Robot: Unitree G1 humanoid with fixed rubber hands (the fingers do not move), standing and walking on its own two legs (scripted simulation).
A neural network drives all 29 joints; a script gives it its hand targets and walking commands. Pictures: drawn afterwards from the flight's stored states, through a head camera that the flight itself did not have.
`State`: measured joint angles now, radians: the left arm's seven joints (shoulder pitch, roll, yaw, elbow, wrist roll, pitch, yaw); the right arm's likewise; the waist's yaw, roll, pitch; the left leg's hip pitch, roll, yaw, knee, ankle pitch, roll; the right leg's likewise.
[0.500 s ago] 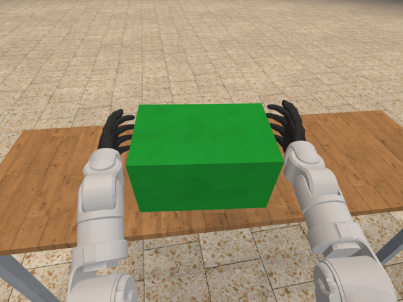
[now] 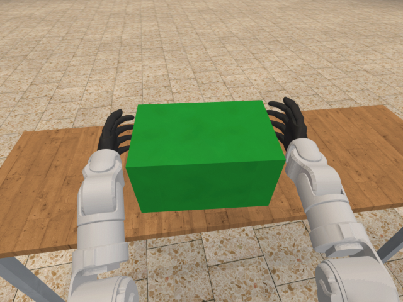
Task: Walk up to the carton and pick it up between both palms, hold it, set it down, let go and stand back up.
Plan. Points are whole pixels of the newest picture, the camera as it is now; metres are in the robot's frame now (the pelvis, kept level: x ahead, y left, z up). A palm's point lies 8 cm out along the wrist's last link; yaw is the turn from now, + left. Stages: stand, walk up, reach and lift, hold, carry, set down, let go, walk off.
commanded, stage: hold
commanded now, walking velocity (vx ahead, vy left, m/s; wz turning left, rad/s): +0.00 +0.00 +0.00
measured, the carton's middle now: (203, 155) +0.37 +0.01 +0.13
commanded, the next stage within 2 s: set down in 1.82 s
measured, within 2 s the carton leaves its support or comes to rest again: neither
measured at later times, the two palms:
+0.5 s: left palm (111, 150) +0.35 +0.18 +0.17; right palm (295, 136) +0.37 -0.16 +0.18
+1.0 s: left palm (107, 152) +0.34 +0.19 +0.17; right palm (291, 139) +0.37 -0.16 +0.18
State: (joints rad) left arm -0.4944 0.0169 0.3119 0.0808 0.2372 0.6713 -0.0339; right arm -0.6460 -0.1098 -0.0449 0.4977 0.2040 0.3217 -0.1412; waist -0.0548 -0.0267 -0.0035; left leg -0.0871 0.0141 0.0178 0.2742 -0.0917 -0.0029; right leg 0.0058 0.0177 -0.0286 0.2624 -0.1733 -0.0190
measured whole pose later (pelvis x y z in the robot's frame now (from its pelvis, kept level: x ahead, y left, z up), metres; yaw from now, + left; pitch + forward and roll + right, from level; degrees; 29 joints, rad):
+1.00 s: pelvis +0.00 +0.00 +0.00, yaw +0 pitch -6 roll +0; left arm -0.50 0.03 0.32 0.10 0.24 0.67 -0.04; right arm -0.64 -0.09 -0.05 0.52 0.19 0.30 -0.14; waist -0.05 -0.04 -0.01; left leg -0.09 0.01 0.01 0.28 -0.09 0.00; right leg 0.00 0.02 -0.04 0.27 -0.18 -0.02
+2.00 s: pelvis +0.00 +0.00 +0.00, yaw +0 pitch -6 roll +0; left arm -0.47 0.00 0.34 0.05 0.24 0.63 -0.05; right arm -0.61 -0.08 -0.05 0.44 0.18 0.30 -0.14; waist -0.05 -0.03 0.00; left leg -0.07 0.02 0.01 0.29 -0.11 -0.01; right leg 0.02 0.02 -0.04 0.27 -0.18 -0.02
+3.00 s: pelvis +0.02 +0.00 +0.00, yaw +0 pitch -1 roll +0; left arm -0.53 0.01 0.35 0.56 0.25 0.16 -0.03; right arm -0.59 0.00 -0.28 0.82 -0.11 -0.18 -0.07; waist 0.04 -0.06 0.03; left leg -0.14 0.02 0.03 0.26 -0.10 0.00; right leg -0.04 0.01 -0.05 0.23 -0.17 -0.02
